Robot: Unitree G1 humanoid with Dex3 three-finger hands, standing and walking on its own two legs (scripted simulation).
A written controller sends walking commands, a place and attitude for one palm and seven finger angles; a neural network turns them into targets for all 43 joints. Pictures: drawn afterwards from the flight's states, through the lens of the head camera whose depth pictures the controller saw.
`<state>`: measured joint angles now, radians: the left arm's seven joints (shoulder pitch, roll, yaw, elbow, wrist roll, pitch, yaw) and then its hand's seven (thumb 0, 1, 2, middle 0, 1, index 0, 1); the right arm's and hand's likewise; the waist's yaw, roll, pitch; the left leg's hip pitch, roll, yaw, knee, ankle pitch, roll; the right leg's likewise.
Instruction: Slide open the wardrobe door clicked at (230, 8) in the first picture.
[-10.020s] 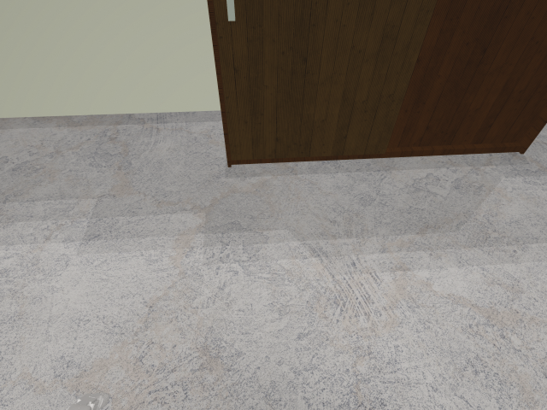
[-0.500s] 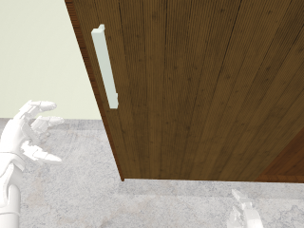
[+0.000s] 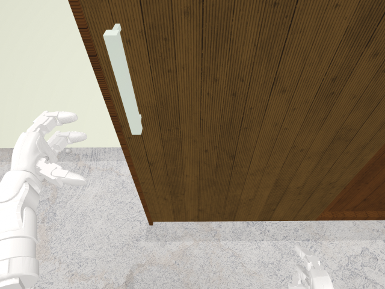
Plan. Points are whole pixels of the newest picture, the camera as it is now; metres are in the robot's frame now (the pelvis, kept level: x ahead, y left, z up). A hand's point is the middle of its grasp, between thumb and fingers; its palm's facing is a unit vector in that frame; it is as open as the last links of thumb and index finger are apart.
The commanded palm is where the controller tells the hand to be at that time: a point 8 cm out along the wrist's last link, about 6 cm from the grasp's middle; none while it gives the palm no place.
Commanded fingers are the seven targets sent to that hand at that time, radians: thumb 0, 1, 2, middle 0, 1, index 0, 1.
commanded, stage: move the hooked fingers beside the handle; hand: left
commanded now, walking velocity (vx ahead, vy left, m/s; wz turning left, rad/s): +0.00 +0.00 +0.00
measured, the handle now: (128, 85) +0.53 +0.20 +0.15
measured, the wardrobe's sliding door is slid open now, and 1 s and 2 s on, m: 0.00 0.00 0.00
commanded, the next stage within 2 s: feel for the door with the fingertips in 2.00 s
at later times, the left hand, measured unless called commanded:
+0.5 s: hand (86, 130) +0.39 +0.26 +0.13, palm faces +0.08 -1.00 +0.00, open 14.0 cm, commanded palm +0.36 +0.31 +0.13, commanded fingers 0.00 -0.50 0.30 -0.30 -1.20 -0.30 -1.20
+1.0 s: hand (97, 115) +0.44 +0.25 +0.13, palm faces +0.08 -1.00 +0.01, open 14.0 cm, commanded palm +0.41 +0.30 +0.12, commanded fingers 0.00 -0.50 0.30 -0.30 -1.20 -0.30 -1.20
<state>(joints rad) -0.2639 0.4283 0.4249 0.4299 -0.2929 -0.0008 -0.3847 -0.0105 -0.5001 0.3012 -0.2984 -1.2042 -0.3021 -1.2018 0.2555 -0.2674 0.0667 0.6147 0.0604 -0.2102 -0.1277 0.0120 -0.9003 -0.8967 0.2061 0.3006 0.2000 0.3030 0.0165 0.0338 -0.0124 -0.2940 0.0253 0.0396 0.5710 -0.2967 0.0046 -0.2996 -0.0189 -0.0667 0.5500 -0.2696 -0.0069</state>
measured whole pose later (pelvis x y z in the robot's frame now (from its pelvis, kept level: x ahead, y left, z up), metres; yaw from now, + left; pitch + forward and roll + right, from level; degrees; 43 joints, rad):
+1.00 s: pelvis +0.01 +0.01 -0.01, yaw -1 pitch +8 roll -1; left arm -0.68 0.50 0.42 0.92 -0.19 -0.17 -0.33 -0.01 -0.50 0.30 -0.30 -1.20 -0.30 -1.20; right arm 0.36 -0.29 0.04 0.64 0.04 -0.08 -0.09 0.01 -0.90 -0.90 0.21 0.30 0.20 0.30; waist -0.06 0.02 -0.05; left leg -0.46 0.03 0.05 0.66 -0.34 0.01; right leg -0.46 -0.02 -0.05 0.62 -0.29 0.00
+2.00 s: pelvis +0.01 +0.01 -0.01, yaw -1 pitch +11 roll -2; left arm -0.74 0.51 0.42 0.99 -0.18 -0.21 -0.32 -0.01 -0.50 0.30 -0.30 -1.20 -0.30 -1.20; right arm 0.35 -0.27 0.04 0.61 0.03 -0.01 -0.07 0.01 -0.90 -0.90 0.21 0.30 0.20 0.30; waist -0.07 0.02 -0.07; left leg -0.53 0.04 0.05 0.71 -0.37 0.02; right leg -0.52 -0.01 -0.05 0.65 -0.31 0.01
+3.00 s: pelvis +0.00 +0.01 -0.02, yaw +0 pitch +12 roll -2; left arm -0.90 0.51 0.38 1.15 -0.13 -0.25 -0.24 -0.01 -0.50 0.30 -0.34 -1.23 -0.34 -1.24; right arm 0.39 -0.28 0.04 0.66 0.02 -0.02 -0.06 0.01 -0.90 -0.90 0.21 0.30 0.20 0.30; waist -0.10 0.02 -0.06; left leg -0.59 0.04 0.03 0.74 -0.36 0.01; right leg -0.58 -0.01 -0.07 0.68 -0.31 0.00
